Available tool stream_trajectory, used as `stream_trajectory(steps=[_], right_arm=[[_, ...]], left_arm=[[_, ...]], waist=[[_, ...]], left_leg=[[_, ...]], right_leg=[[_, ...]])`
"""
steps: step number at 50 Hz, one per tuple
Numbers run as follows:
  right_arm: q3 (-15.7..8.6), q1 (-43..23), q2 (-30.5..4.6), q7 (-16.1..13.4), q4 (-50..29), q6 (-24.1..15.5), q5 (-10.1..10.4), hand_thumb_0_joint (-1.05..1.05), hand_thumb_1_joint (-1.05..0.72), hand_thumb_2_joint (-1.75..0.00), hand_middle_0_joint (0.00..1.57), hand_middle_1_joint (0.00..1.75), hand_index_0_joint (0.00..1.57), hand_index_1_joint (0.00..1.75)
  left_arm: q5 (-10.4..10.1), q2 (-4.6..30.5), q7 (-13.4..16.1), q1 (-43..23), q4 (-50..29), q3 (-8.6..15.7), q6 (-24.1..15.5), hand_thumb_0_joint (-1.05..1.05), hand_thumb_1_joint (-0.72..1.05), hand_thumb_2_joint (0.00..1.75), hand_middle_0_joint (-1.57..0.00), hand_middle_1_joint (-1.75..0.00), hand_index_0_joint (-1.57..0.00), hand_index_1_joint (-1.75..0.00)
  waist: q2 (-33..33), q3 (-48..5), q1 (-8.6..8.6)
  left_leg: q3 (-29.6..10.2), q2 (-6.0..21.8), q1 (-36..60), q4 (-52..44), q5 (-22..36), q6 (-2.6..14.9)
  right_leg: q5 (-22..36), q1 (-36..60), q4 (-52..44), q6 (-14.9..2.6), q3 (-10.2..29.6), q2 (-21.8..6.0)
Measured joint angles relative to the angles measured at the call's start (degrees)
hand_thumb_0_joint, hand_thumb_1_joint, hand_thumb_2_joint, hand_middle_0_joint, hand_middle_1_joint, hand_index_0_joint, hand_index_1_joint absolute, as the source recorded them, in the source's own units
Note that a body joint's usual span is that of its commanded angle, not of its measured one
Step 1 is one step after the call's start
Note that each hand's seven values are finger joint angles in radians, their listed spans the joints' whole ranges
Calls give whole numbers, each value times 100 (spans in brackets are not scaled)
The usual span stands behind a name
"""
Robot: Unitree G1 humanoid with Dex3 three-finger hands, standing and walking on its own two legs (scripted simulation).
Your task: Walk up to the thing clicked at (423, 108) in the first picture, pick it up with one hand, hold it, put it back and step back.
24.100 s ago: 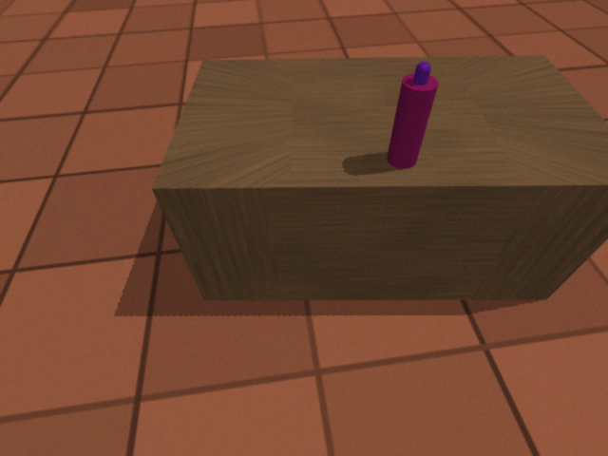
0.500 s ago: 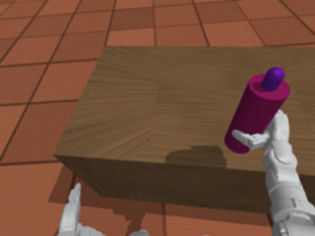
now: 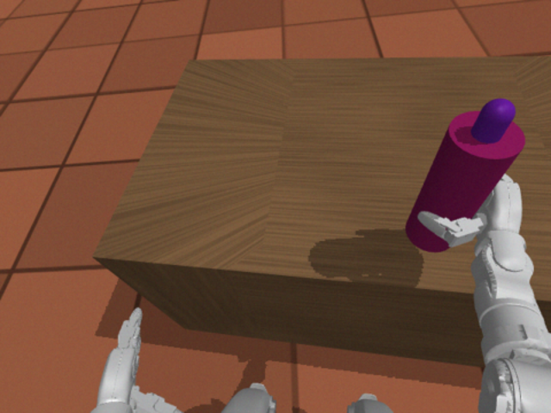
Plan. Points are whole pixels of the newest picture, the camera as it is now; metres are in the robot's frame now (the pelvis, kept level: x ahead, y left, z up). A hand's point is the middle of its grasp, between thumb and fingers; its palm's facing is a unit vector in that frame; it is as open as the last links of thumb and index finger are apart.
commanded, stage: lower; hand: right
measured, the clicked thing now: (457, 182) +0.43 -0.19 +0.08
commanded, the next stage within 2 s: loosen in 0.70 s
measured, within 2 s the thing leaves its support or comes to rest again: rests again in 0.60 s
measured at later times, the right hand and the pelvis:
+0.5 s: hand (441, 216) +0.43 -0.20 -0.02, palm faces +0.18 +0.98 +0.01, open 11.1 cm; pelvis +0.00 +0.00 -0.03, yaw +0 degrees
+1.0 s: hand (440, 218) +0.44 -0.21 -0.04, palm faces +0.20 +0.98 +0.01, open 11.1 cm; pelvis +0.00 +0.01 -0.05, yaw -1 degrees
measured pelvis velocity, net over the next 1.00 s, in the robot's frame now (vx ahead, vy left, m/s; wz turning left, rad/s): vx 0.00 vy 0.01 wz -0.01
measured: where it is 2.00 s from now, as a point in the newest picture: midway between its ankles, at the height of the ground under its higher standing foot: outside the picture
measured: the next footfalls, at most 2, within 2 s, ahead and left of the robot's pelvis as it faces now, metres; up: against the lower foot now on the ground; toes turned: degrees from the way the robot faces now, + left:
none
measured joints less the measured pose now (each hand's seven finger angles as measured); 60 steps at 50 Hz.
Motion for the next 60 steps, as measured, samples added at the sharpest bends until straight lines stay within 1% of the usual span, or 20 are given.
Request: stream_trajectory(steps=[4,8,12,17,19,26,28,31,35,40,45,47,50,56,60], right_arm=[[-63,-99,-8,-9,189,-120,37,0,57,-113,62,103,68,105],[-149,-166,-74,48,345,-211,-41,0,57,-113,62,103,68,105],[-221,-179,-130,135,429,-276,-72,0,57,-113,62,103,67,105],[-307,-199,-147,143,434,-386,-88,0,57,-113,62,103,67,105],[-349,-166,-157,128,361,-387,-127,0,57,-113,62,103,67,105],[-426,-187,-225,121,407,-491,-154,0,57,-113,62,103,67,105],[-425,-229,-228,138,501,-541,-132,0,57,-113,62,103,67,105],[-478,-226,-250,176,542,-568,-207,0,57,-113,62,103,67,106],[-540,-199,-273,177,539,-564,-212,0,57,-113,62,103,67,106],[-552,-255,-258,123,507,-703,-174,0,57,-113,62,103,67,105],[-534,-297,-282,143,489,-715,-214,0,58,-112,64,101,69,103],[-532,-302,-285,145,488,-685,-219,-1,57,-108,66,98,71,99],[-547,-296,-294,143,514,-671,-220,-1,56,-98,70,91,76,92],[-584,-331,-309,189,505,-682,-172,-2,56,-70,78,79,82,79],[-617,-396,-335,236,540,-718,-161,-2,59,-50,78,68,81,68]], left_arm=[[-9,32,7,64,-140,-11,3,-1,-54,6,-6,-5,-5,-6],[44,0,-31,90,-334,-78,38,-1,-54,6,-6,-4,-5,-6],[69,14,-64,165,-561,-62,53,-1,-54,6,-6,-4,-5,-5],[94,56,-74,273,-807,-36,69,-1,-54,6,-6,-4,-5,-5],[118,81,-81,308,-917,-28,112,-1,-54,6,-6,-4,-5,-5],[149,147,-89,335,-1105,34,200,-1,-54,6,-6,-4,-5,-5],[145,135,-89,356,-1154,11,216,-1,-54,6,-6,-4,-5,-5],[171,96,-124,378,-1305,-83,293,-1,-54,6,-6,-4,-5,-5],[179,96,-167,425,-1511,-82,361,-1,-54,5,-6,-4,-5,-5],[159,162,-163,530,-1708,-5,393,-1,-54,5,-6,-4,-5,-5],[181,194,-179,613,-1840,-11,453,-1,-53,4,-6,-4,-6,-5],[184,192,-191,632,-1881,-22,482,-1,-52,4,-6,-4,-6,-5],[184,190,-214,639,-1918,-33,520,-1,-51,3,-6,-4,-6,-4],[161,208,-229,648,-1969,-25,580,-1,-51,4,-6,-4,-6,-5],[155,208,-236,661,-1996,-22,613,-1,-52,4,-6,-4,-6,-5]], waist=[[14,-46,12],[49,-103,59],[51,-125,115],[83,-134,154],[92,-148,176],[86,-211,262],[87,-244,274],[80,-278,302],[49,-257,346],[65,-217,318],[62,-266,306],[52,-284,308],[34,-317,320],[25,-326,333],[14,-347,342]], left_leg=[[11,5,-155,141,-61,1],[15,-3,-421,362,-139,9],[32,-8,-667,583,-225,13],[43,-21,-942,835,-323,21],[42,-33,-1036,925,-360,23],[77,-59,-1284,1177,-463,33],[89,-59,-1360,1229,-481,38],[98,-69,-1457,1307,-506,47],[118,-66,-1522,1396,-546,50],[132,-62,-1598,1475,-584,55],[153,-52,-1698,1572,-637,61],[163,-48,-1712,1599,-655,64],[171,-47,-1729,1623,-669,69],[177,-51,-1740,1642,-672,77],[180,-52,-1752,1643,-665,79]], right_leg=[[-52,-158,134,-2,16,6],[-121,-416,337,10,29,0],[-200,-666,555,14,55,-2],[-298,-944,808,23,77,-12],[-339,-1037,903,28,81,-23],[-456,-1306,1186,40,128,-46],[-470,-1387,1241,45,143,-45],[-495,-1485,1320,54,156,-53],[-532,-1561,1413,55,181,-49],[-562,-1641,1487,59,198,-43],[-600,-1746,1574,69,223,-31],[-612,-1763,1599,73,234,-26],[-622,-1782,1620,79,244,-25],[-623,-1792,1636,85,251,-27],[-615,-1804,1635,87,255,-28]])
